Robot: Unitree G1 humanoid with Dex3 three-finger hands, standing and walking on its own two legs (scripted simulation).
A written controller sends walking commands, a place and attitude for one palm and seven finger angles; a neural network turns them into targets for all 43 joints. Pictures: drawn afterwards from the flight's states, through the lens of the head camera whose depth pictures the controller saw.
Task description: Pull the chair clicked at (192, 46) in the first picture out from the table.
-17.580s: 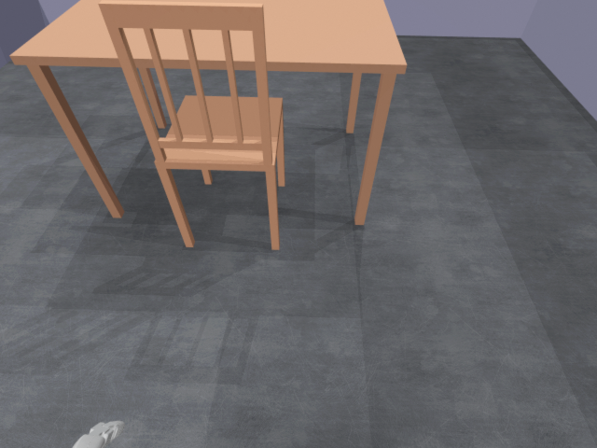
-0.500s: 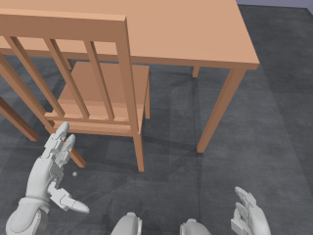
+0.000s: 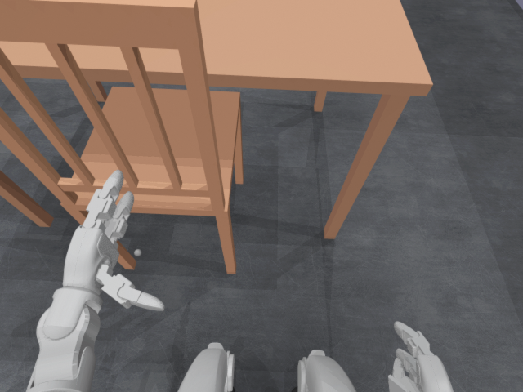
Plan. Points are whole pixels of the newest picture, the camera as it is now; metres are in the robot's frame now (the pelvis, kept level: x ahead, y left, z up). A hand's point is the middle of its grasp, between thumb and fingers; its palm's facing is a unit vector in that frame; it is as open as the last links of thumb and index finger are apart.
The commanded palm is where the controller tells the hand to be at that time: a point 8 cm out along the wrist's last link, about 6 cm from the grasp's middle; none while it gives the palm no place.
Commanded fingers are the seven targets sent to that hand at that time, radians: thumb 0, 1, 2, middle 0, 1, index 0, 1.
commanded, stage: aim the fingers beside a spindle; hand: left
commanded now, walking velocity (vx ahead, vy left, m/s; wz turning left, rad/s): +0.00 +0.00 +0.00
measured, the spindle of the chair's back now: (104, 129) +0.53 +0.30 +0.05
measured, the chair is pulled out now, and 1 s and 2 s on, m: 0.00 0.00 0.00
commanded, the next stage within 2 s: none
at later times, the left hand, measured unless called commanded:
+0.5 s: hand (153, 227) +0.36 +0.19 +0.01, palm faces -0.04 -1.00 -0.03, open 17.0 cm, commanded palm +0.34 +0.24 +0.02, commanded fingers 0.00 -0.50 0.30 -0.06 -0.08 -0.06 -0.08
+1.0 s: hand (157, 219) +0.37 +0.18 +0.01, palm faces -0.02 -1.00 -0.04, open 17.0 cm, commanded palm +0.35 +0.24 +0.01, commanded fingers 0.00 -0.50 0.30 -0.06 -0.08 -0.06 -0.08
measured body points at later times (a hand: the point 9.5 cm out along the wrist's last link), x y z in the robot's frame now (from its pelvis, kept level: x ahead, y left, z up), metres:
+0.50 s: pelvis +0.00 +0.00 -0.01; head +0.11 +0.01 +0.42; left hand +0.35 +0.24 +0.01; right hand +0.14 -0.25 -0.11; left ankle +0.03 +0.11 -0.64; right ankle +0.02 -0.12 -0.64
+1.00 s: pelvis +0.00 +0.00 -0.02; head +0.11 +0.01 +0.42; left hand +0.37 +0.24 +0.01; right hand +0.11 -0.26 -0.13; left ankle +0.03 +0.11 -0.64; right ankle +0.02 -0.12 -0.64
